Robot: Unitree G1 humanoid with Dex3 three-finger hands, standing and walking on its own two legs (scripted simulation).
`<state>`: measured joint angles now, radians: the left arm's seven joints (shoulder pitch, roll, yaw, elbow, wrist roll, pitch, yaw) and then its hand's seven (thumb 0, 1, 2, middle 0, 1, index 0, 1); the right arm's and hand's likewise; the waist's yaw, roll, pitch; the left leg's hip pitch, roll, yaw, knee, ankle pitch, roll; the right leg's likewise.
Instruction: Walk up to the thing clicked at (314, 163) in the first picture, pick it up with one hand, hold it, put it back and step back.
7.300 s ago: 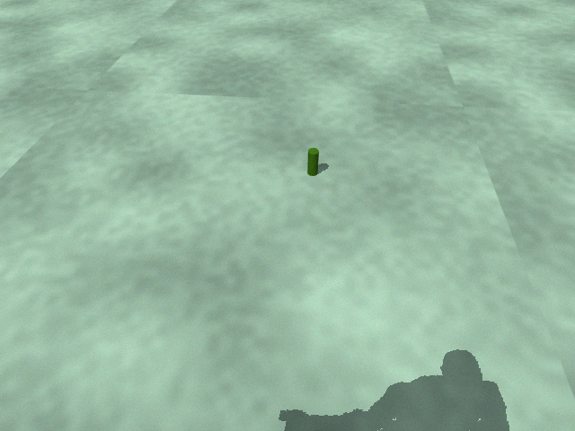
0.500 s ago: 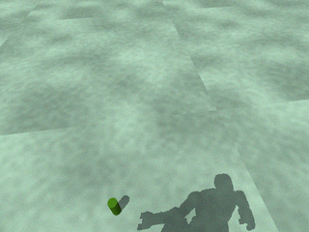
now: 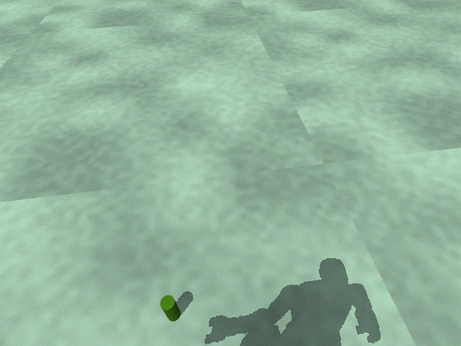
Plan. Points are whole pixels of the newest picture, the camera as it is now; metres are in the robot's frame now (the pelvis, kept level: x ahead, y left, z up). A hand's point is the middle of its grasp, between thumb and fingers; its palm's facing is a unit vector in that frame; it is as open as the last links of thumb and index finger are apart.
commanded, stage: go down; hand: left
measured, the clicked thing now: (170, 308) +0.43 +0.28 -0.71
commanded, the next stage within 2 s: none
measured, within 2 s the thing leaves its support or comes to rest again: neither
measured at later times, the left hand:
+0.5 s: hand out of the picture +0.14 +0.28 -0.17, palm faces +0.06 -0.94 -0.34, open 16.0 cm
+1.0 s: hand out of the picture +0.13 +0.29 -0.19, palm faces +0.08 -0.94 -0.34, open 17.2 cm
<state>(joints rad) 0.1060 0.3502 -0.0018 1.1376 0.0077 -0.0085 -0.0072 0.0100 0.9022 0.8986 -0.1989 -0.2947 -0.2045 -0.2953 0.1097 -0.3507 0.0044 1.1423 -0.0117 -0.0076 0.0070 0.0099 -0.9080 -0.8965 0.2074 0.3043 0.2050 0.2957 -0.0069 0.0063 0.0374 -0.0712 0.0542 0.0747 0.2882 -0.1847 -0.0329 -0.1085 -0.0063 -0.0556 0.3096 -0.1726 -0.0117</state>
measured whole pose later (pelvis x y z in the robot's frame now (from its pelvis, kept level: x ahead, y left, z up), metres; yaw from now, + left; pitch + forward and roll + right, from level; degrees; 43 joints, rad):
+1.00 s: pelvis -0.01 +0.03 -0.08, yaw +2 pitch +15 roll -3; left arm 0.34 0.33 0.18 0.28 0.02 0.32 -0.02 0.00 -0.51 0.06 -0.10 -0.07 -0.09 -0.08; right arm 0.23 -0.22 0.01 0.56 0.01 -0.16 -0.09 0.01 -0.81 -0.87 0.21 0.31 0.21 0.30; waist -0.04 0.02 -0.13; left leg -0.81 0.05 0.00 1.07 -0.52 0.01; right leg -0.78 -0.05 -0.10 0.99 -0.47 0.02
